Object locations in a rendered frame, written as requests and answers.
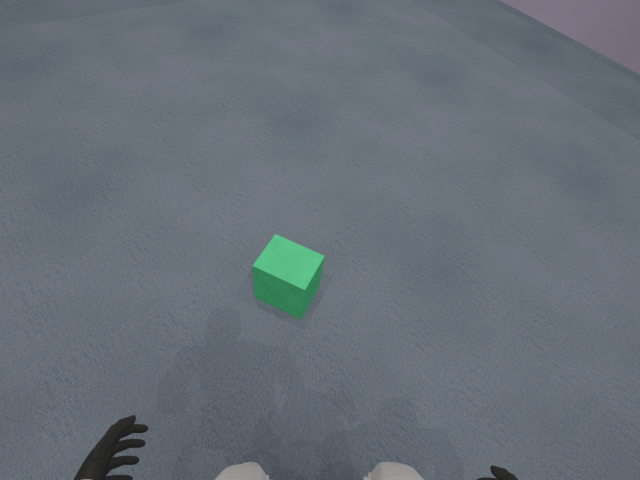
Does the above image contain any robot left hand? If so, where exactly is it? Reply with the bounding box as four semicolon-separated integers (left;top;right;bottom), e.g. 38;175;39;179
74;415;148;480

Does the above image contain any carton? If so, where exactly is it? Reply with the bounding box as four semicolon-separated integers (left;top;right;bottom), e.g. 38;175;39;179
253;234;325;320

